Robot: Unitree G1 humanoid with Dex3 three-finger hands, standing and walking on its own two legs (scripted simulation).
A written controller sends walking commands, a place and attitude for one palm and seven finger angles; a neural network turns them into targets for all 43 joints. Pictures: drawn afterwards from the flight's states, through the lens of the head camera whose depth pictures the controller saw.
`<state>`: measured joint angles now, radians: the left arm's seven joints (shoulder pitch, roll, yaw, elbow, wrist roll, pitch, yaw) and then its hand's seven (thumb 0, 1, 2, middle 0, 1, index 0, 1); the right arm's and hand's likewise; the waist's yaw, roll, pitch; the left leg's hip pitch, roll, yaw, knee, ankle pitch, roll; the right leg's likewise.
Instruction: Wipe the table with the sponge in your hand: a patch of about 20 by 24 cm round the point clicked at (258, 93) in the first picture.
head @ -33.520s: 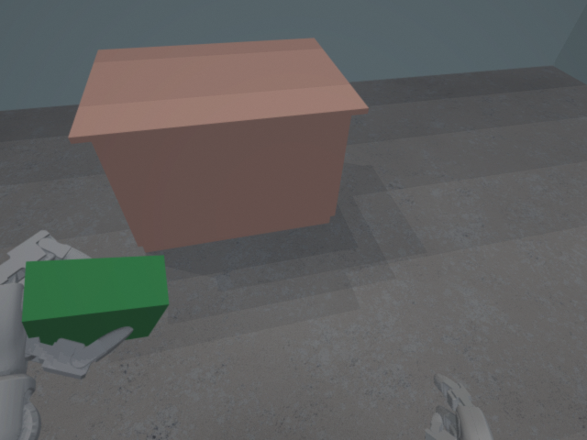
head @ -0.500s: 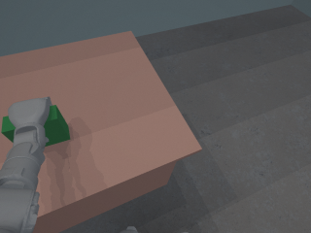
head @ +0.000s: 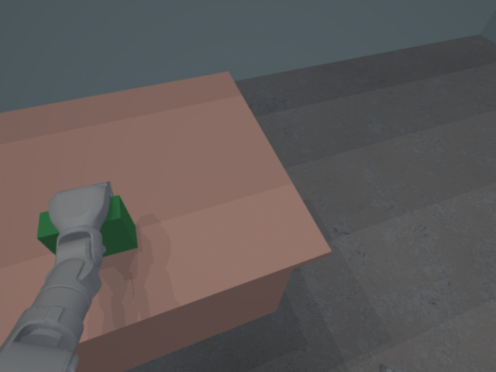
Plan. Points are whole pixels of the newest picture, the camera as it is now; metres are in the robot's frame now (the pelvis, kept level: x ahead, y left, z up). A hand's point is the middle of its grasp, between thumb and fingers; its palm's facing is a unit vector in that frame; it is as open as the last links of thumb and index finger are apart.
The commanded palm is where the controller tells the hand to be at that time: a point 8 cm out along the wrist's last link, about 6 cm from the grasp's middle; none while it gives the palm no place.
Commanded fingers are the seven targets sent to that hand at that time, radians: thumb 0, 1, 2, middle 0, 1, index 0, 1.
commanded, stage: wipe back along the first lane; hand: left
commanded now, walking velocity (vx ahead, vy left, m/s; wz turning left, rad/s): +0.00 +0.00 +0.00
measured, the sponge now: (96, 236) +0.35 +0.32 -0.05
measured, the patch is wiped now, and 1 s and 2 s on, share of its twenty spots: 1.00 1.00 1.00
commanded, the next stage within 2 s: lift the sponge slowly off the table in 0.66 s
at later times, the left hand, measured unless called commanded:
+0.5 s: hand (94, 252) +0.30 +0.29 -0.01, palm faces -0.08 -0.01 -1.00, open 9.6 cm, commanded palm +0.26 +0.27 +0.01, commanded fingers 0.00 0.10 1.30 -1.20 -1.60 -1.20 -1.60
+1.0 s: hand (93, 274) +0.26 +0.27 -0.01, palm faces -0.08 -0.03 -1.00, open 9.6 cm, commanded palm +0.23 +0.27 +0.03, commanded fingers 0.00 0.10 1.30 -1.20 -1.60 -1.20 -1.60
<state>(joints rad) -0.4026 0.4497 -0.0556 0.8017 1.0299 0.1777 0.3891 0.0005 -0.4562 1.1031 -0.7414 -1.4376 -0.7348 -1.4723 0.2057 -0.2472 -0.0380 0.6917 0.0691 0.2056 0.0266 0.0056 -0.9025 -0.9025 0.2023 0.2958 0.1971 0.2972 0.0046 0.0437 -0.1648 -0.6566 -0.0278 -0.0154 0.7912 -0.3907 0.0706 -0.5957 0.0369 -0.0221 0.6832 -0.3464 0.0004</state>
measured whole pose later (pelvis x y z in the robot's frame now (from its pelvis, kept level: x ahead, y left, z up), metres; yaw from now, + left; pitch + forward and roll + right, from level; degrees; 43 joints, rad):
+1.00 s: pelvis +0.00 -0.03 +0.01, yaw +0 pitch +9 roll -2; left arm -0.03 0.40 -0.06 0.46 1.01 0.21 0.36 0.02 -0.46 1.10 -0.75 -1.43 -0.74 -1.46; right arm 0.15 -0.25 -0.03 0.66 0.07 0.13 -0.02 0.01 -0.90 -0.90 0.20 0.30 0.20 0.30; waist 0.04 0.05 -0.12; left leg -0.51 -0.02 -0.02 0.72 -0.37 0.04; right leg -0.47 0.05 -0.02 0.66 -0.34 -0.02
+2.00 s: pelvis +0.00 -0.03 +0.02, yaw +0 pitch +3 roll -1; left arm -0.01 0.40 -0.08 0.31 0.97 0.22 0.23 0.00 -0.49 1.10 -0.79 -1.37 -0.79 -1.40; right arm 0.10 -0.24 -0.02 0.68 0.07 0.12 -0.02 0.01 -0.90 -0.90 0.20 0.30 0.20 0.30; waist 0.07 0.07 -0.05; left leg -0.30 -0.03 -0.01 0.55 -0.30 0.04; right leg -0.27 0.04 -0.01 0.50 -0.28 -0.03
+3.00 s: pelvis +0.01 -0.03 +0.03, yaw +1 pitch +0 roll -1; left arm 0.01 0.48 -0.05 0.12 0.91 0.26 0.05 0.00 -0.48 1.10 -0.79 -1.37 -0.79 -1.40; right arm 0.06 -0.27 0.00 0.66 0.07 0.13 -0.03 0.01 -0.90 -0.90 0.20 0.30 0.20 0.30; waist 0.09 0.09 0.00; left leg -0.16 -0.03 -0.02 0.42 -0.25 0.04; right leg -0.13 0.04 -0.01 0.37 -0.23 -0.03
